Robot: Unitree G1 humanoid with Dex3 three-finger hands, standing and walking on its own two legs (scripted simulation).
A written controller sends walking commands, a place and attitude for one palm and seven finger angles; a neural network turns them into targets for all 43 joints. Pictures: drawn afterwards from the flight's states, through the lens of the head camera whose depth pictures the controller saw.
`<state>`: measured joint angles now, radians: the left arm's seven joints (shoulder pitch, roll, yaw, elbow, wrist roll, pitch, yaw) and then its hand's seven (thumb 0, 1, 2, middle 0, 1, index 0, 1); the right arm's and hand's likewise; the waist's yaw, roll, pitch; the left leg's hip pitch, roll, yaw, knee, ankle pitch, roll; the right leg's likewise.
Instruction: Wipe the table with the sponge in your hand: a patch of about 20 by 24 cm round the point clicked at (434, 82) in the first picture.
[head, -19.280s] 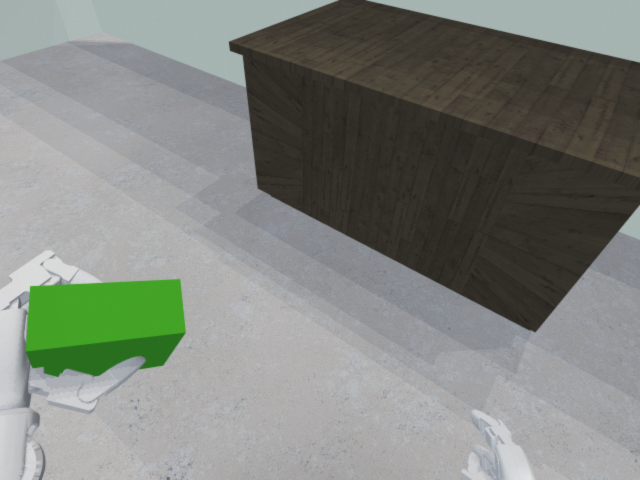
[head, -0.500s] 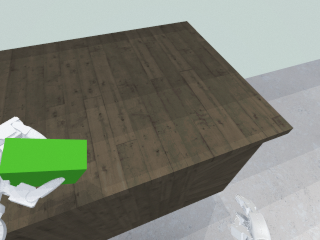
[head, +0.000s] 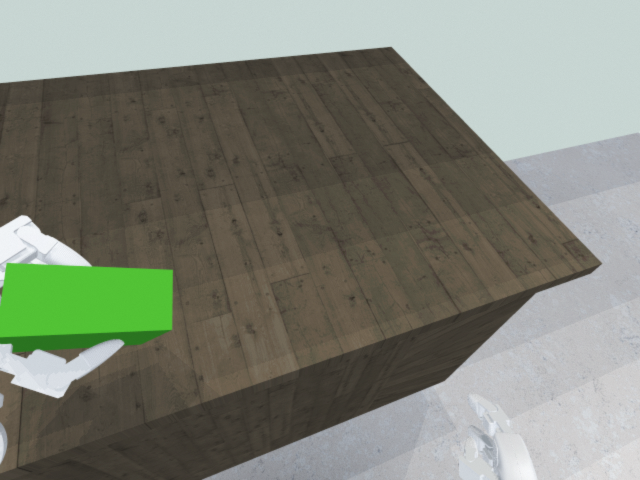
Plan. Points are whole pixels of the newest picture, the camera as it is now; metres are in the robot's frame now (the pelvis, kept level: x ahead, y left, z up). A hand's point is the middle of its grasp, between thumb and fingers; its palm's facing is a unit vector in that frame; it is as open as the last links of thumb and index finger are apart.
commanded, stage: come to a stop and stand still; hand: left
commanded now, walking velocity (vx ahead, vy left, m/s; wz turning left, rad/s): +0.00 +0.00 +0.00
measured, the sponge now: (110, 311) +0.23 +0.22 +0.14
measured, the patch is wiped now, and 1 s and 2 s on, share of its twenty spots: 0.00 0.00 0.00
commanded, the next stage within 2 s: look again from close up in 0.44 s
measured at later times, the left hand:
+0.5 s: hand (26, 291) +0.23 +0.28 +0.17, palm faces +0.38 -0.84 -0.38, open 9.7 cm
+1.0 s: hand (70, 299) +0.23 +0.25 +0.16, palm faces +0.36 -0.85 -0.39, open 9.7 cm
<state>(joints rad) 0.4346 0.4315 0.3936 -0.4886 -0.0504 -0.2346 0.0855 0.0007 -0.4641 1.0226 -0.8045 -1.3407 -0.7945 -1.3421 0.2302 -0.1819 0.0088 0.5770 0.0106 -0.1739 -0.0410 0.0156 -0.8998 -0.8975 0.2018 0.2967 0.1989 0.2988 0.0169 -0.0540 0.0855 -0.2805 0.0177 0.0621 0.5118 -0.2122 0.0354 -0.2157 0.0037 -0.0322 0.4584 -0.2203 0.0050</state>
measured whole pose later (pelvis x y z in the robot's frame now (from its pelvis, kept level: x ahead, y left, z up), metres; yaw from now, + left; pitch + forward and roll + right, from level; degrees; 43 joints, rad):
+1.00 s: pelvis +0.01 +0.00 +0.01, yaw +0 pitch -1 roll -1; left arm 0.45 0.36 0.35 -0.46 -0.04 -0.20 0.10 0.00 -0.46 1.02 -0.80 -1.35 -0.79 -1.35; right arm 0.21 -0.20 0.01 0.58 0.01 -0.13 -0.04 0.02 -0.90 -0.90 0.20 0.30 0.20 0.30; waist 0.01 0.00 0.05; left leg -0.24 0.01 0.06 0.45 -0.20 0.04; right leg -0.16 0.00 -0.03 0.38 -0.20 0.01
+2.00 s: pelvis +0.02 -0.06 +0.00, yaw +0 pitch +0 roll -1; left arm 0.49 0.42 0.39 -0.56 -0.10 -0.14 0.07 0.00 -0.46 1.03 -0.79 -1.35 -0.79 -1.36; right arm 0.20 -0.20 -0.02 0.55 0.02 -0.08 -0.04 0.02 -0.90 -0.90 0.20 0.30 0.20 0.30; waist -0.01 -0.01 0.08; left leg -0.30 0.11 0.02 0.55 -0.25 -0.05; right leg -0.22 0.09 -0.07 0.48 -0.26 -0.08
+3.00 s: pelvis +0.02 -0.06 +0.00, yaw +0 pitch +0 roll -1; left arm 0.48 0.42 0.37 -0.56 -0.10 -0.12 0.08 0.00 -0.46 1.03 -0.79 -1.36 -0.78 -1.36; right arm 0.19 -0.20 -0.01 0.56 0.02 -0.08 -0.04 0.02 -0.90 -0.90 0.20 0.30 0.20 0.30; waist -0.01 0.00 0.08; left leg -0.30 0.11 0.01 0.55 -0.25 -0.06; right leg -0.22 0.10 -0.08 0.47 -0.26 -0.09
